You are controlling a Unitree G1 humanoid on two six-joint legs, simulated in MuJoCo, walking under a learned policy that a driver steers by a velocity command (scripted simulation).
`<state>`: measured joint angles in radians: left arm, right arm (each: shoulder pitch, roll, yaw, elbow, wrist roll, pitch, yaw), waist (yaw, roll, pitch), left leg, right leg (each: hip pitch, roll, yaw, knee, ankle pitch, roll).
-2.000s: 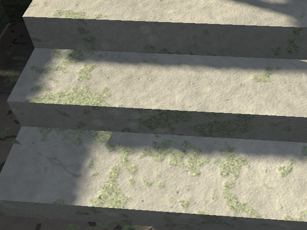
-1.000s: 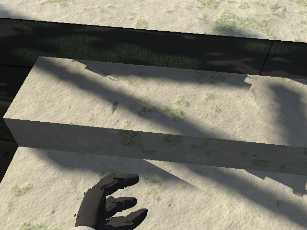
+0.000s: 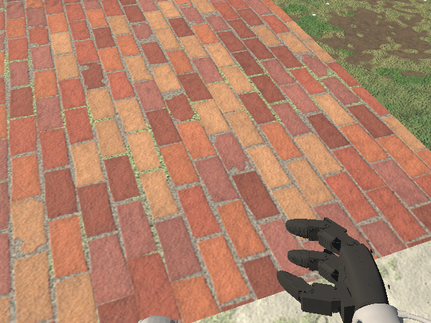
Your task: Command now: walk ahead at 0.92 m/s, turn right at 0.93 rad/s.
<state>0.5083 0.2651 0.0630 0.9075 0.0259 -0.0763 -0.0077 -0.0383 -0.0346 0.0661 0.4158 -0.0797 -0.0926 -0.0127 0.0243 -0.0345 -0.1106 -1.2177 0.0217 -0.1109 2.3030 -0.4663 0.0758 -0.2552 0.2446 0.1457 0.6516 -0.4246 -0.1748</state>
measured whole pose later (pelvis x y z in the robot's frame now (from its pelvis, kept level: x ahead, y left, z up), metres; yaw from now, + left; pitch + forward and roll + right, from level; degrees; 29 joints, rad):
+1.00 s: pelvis +0.37 +0.11 +0.18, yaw +27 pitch +3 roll -3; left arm 0.12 0.30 0.09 0.71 0.01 0.00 0.05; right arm 0.19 -0.30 -0.08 0.58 0.00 0.01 0.00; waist 0.01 -0.01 0.03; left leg -0.46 -0.02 -0.03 0.63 -0.23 0.06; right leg -0.54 -0.05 -0.01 1.14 -0.48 0.08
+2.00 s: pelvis +0.37 +0.08 +0.19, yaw +35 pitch -1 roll -1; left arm 0.24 0.17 0.03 0.77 0.01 -0.02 0.04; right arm 0.20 -0.17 -0.03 0.70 -0.01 -0.01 -0.02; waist 0.01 0.01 0.01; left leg -0.32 -0.02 -0.06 0.59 -0.25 0.00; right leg -0.26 0.00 0.00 0.58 -0.31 0.01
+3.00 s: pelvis +0.40 +0.09 +0.20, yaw +35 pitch -1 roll +0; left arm 0.31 0.17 0.01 1.06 0.02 -0.02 0.00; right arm 0.25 -0.19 -0.03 1.03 -0.02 0.00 0.00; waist 0.01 0.00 0.01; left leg -0.23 -0.01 -0.06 0.48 -0.30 0.00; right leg -0.17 0.00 0.00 0.46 -0.30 -0.02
